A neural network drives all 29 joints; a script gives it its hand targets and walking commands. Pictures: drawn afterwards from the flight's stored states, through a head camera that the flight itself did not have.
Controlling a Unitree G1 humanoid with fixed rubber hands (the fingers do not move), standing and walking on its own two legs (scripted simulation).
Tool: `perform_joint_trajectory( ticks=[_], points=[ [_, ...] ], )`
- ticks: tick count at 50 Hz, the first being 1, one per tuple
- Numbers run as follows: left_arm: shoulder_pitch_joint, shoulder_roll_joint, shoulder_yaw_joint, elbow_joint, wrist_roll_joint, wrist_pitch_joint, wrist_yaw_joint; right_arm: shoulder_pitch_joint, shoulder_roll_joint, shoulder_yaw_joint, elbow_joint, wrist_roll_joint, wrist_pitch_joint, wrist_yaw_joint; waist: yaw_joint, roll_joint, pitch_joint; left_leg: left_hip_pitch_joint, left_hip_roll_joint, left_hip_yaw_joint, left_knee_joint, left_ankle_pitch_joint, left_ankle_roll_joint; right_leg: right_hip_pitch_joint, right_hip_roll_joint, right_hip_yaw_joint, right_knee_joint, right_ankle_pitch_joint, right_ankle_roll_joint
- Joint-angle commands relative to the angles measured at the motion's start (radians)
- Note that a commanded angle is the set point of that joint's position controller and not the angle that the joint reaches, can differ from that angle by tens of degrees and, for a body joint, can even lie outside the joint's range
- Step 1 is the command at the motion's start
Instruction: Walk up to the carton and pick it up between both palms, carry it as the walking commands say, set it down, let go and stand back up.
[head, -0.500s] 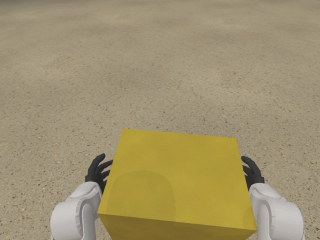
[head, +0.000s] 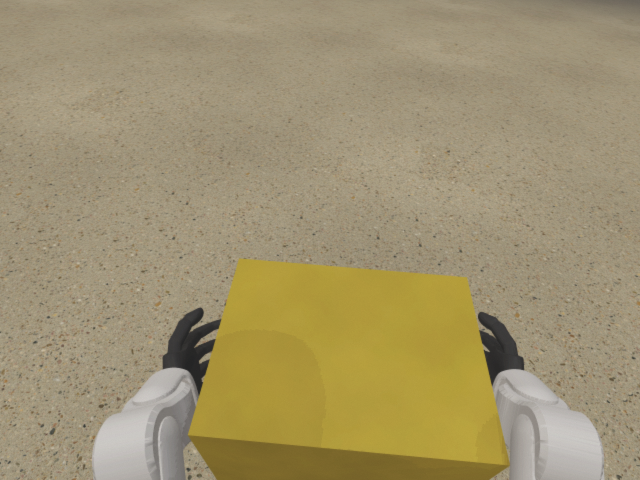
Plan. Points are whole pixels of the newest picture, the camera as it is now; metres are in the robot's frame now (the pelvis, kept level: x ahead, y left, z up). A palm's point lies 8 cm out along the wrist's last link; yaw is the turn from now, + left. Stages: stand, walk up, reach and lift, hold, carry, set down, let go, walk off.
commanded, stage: carry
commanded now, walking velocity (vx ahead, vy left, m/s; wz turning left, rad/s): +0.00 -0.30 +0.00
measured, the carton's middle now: (339, 401) +0.24 +0.00 +0.01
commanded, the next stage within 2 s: none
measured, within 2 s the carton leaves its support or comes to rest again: neither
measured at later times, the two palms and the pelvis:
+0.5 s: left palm (309, 453) +0.16 +0.04 +0.06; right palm out of the picture +0.18 -0.30 +0.08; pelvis -0.05 -0.14 -0.01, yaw +3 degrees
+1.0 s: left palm (511, 478) +0.14 -0.15 +0.08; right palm out of the picture +0.12 -0.49 +0.04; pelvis -0.10 -0.30 -0.01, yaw -1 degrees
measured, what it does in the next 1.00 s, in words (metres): steps to the right: right foot, then left foot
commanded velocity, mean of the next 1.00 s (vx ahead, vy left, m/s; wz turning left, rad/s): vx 0.00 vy -0.25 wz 0.00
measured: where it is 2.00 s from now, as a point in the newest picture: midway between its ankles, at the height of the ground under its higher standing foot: outside the picture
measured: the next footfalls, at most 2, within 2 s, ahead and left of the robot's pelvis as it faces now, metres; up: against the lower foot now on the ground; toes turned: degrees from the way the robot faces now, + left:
right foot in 0.10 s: +0.07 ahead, -0.20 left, +0.00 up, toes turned -5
left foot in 0.44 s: -0.02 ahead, -0.06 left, +0.00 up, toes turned +13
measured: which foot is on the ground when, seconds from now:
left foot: down 0.00-0.12, up 0.14-0.42, down 0.44-0.84, up 0.86-1.00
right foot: up 0.00-0.08, down 0.10-0.44, up 0.46-0.82, down 0.84-1.00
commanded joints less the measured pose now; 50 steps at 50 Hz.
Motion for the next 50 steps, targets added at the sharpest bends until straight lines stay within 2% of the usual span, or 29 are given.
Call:
perform_joint_trajectory(
  ticks=[1,2,3,4,5,6,7,9,11,16,18,19,20,21,22,23,26,28,30,32,35,38,39,40,41,42,44,46,50],
  points=[
    [-0.432,-0.735,-0.824,-0.186,-0.232,-0.010,-0.084,-0.373,0.701,0.695,-0.209,0.302,-0.007,0.101,0.019,0.368,-0.227,0.205,0.183,-0.133,-0.074,0.432,0.057,0.109,0.041,-0.086,-0.515,0.098,0.008],
    [-0.433,-0.739,-0.826,-0.203,-0.238,-0.018,-0.082,-0.366,0.706,0.703,-0.223,0.308,-0.013,0.102,0.016,0.319,-0.282,0.194,0.137,-0.085,0.023,0.463,0.035,0.194,0.062,-0.123,-0.589,0.115,0.006],
    [-0.413,-0.757,-0.825,-0.194,-0.234,-0.021,-0.087,-0.363,0.708,0.713,-0.241,0.308,-0.019,0.099,0.017,0.204,-0.315,0.116,0.097,-0.052,0.122,0.324,-0.005,0.302,-0.033,-0.027,-0.610,0.201,-0.014],
    [-0.379,-0.741,-0.805,-0.190,-0.226,-0.029,-0.092,-0.351,0.720,0.743,-0.268,0.315,-0.017,0.100,0.010,-0.149,-0.327,-0.139,-0.029,0.024,0.257,-0.198,-0.046,0.426,-0.229,0.216,-0.569,0.570,-0.090],
    [-0.396,-0.757,-0.809,-0.202,-0.235,-0.037,-0.100,-0.419,0.735,0.781,-0.303,0.329,-0.021,0.100,0.018,-0.349,-0.290,-0.285,-0.095,0.013,0.449,-0.474,-0.049,0.451,-0.274,0.246,-0.501,0.679,-0.172],
    [-0.379,-0.760,-0.798,-0.193,-0.224,-0.045,-0.105,-0.446,0.745,0.795,-0.305,0.338,-0.027,0.099,0.024,-0.295,-0.271,-0.304,-0.076,-0.020,0.518,-0.476,-0.044,0.426,-0.247,0.189,-0.465,0.753,-0.192],
    [-0.385,-0.760,-0.781,-0.205,-0.216,-0.057,-0.111,-0.503,0.763,0.821,-0.331,0.359,-0.035,0.105,0.038,-0.218,-0.264,-0.269,-0.092,-0.022,0.583,-0.442,-0.032,0.346,-0.233,0.174,-0.500,0.613,-0.183],
    [-0.384,-0.761,-0.755,-0.166,-0.218,-0.060,-0.118,-0.521,0.783,0.839,-0.307,0.356,-0.029,0.100,0.035,-0.301,-0.185,-0.247,-0.090,-0.012,0.628,-0.316,-0.038,0.257,-0.166,0.076,-0.567,0.313,-0.179],
    [-0.370,-0.747,-0.741,-0.164,-0.218,-0.062,-0.125,-0.517,0.767,0.847,-0.316,0.358,-0.027,0.090,0.019,-0.293,-0.180,-0.236,-0.092,0.000,0.561,-0.276,-0.033,0.255,-0.126,0.034,-0.555,0.320,-0.167],
    [-0.302,-0.689,-0.750,-0.124,-0.188,-0.046,-0.114,-0.442,0.652,0.801,-0.279,0.323,-0.006,0.083,0.034,-0.232,-0.188,-0.043,-0.134,0.028,0.304,-0.259,-0.001,0.122,-0.174,0.164,-0.616,0.146,-0.213],
    [-0.374,-0.695,-0.789,-0.165,-0.204,-0.041,-0.106,-0.437,0.657,0.781,-0.260,0.321,-0.005,0.093,0.014,-0.175,-0.188,0.092,-0.133,0.034,0.040,-0.143,0.021,0.075,-0.148,0.140,-0.604,0.034,-0.186],
    [-0.384,-0.695,-0.803,-0.169,-0.207,-0.035,-0.100,-0.405,0.663,0.762,-0.230,0.316,-0.004,0.095,0.000,-0.062,-0.192,0.229,-0.111,0.011,-0.127,-0.069,0.046,0.000,-0.116,0.110,-0.583,0.016,-0.139],
    [-0.419,-0.672,-0.813,-0.175,-0.199,-0.024,-0.094,-0.384,0.650,0.730,-0.195,0.304,0.000,0.098,-0.017,0.178,-0.153,0.318,0.046,-0.236,-0.273,-0.157,0.082,-0.143,-0.057,0.033,-0.388,0.036,-0.074],
    [-0.446,-0.667,-0.823,-0.184,-0.195,-0.017,-0.091,-0.391,0.638,0.711,-0.168,0.296,-0.004,0.100,-0.003,0.480,-0.086,0.268,0.371,-0.609,-0.391,-0.135,0.161,-0.319,0.030,-0.047,-0.109,-0.066,-0.011],
    [-0.487,-0.672,-0.843,-0.214,-0.202,-0.020,-0.089,-0.323,0.665,0.701,-0.122,0.293,-0.002,0.107,0.007,0.361,-0.023,0.149,0.425,-0.595,-0.390,-0.090,0.200,-0.319,0.009,0.072,0.096,-0.087,-0.013],
    [-0.546,-0.696,-0.862,-0.261,-0.215,-0.028,-0.083,-0.350,0.702,0.719,-0.156,0.312,-0.010,0.113,0.007,0.259,-0.021,0.132,0.348,-0.468,-0.342,-0.100,0.182,-0.285,-0.016,0.115,0.180,-0.056,-0.017],
    [-0.506,-0.722,-0.827,-0.174,-0.197,-0.015,-0.081,-0.401,0.683,0.708,-0.175,0.309,-0.005,0.124,0.016,0.175,-0.012,0.143,0.204,-0.231,-0.308,-0.073,0.089,-0.283,-0.015,0.059,0.201,0.046,-0.007],
    [-0.524,-0.739,-0.847,-0.182,-0.213,-0.009,-0.080,-0.383,0.684,0.687,-0.175,0.305,-0.007,0.124,0.009,0.211,-0.042,0.190,0.194,-0.216,-0.272,0.065,0.097,-0.274,-0.007,0.022,0.163,0.040,0.011],
    [-0.501,-0.749,-0.846,-0.215,-0.220,-0.015,-0.080,-0.393,0.691,0.696,-0.220,0.314,-0.013,0.119,0.007,0.178,-0.049,0.249,0.207,-0.212,-0.229,0.409,0.116,-0.235,-0.011,-0.005,0.067,-0.010,0.027],
    [-0.467,-0.734,-0.849,-0.199,-0.219,-0.012,-0.075,-0.346,0.670,0.674,-0.217,0.299,-0.015,0.106,0.001,0.232,-0.118,0.323,0.186,-0.175,-0.160,0.723,0.111,-0.183,0.015,-0.052,-0.018,-0.030,0.048],
    [-0.435,-0.736,-0.859,-0.233,-0.229,-0.017,-0.070,-0.337,0.678,0.673,-0.245,0.317,-0.018,0.106,0.000,0.357,-0.193,0.318,0.178,-0.113,-0.114,0.836,0.082,-0.052,0.024,-0.072,-0.193,-0.010,0.054],
    [-0.379,-0.745,-0.841,-0.236,-0.236,-0.027,-0.077,-0.363,0.699,0.703,-0.284,0.328,-0.026,0.100,0.017,0.395,-0.263,0.289,0.176,-0.088,-0.030,0.617,0.039,0.114,0.024,-0.082,-0.529,0.124,0.026],
    [-0.350,-0.728,-0.821,-0.223,-0.227,-0.029,-0.079,-0.349,0.693,0.718,-0.278,0.323,-0.026,0.098,0.014,0.305,-0.283,0.254,0.137,-0.064,0.045,0.559,0.007,0.203,0.034,-0.087,-0.626,0.165,0.014],
    [-0.334,-0.738,-0.813,-0.224,-0.228,-0.033,-0.081,-0.341,0.699,0.731,-0.290,0.328,-0.029,0.094,0.018,0.148,-0.340,0.135,0.105,-0.050,0.174,0.257,-0.012,0.340,-0.069,0.009,-0.638,0.298,-0.001],
    [-0.366,-0.741,-0.818,-0.249,-0.243,-0.049,-0.091,-0.337,0.731,0.770,-0.322,0.330,-0.034,0.094,-0.003,-0.253,-0.319,-0.137,-0.046,0.040,0.336,-0.308,-0.054,0.458,-0.260,0.214,-0.552,0.735,-0.078],
    [-0.367,-0.747,-0.815,-0.250,-0.244,-0.056,-0.097,-0.368,0.724,0.790,-0.328,0.341,-0.034,0.099,0.005,-0.340,-0.290,-0.243,-0.088,0.007,0.493,-0.496,-0.049,0.440,-0.273,0.228,-0.487,0.765,-0.159],
    [-0.348,-0.740,-0.772,-0.219,-0.211,-0.065,-0.109,-0.445,0.754,0.827,-0.321,0.358,-0.040,0.102,0.021,-0.226,-0.247,-0.252,-0.081,-0.041,0.631,-0.417,-0.037,0.345,-0.242,0.181,-0.533,0.557,-0.152],
    [-0.369,-0.777,-0.769,-0.223,-0.234,-0.075,-0.124,-0.508,0.804,0.861,-0.356,0.368,-0.051,0.097,0.021,-0.259,-0.219,-0.254,-0.070,-0.042,0.674,-0.258,-0.043,0.324,-0.186,0.109,-0.593,0.274,-0.139],
    [-0.281,-0.726,-0.732,-0.147,-0.222,-0.061,-0.134,-0.456,0.715,0.843,-0.330,0.334,-0.030,0.071,0.015,-0.250,-0.194,-0.180,-0.098,-0.024,0.581,-0.238,-0.036,0.232,-0.164,0.118,-0.635,0.111,-0.127]
  ],
)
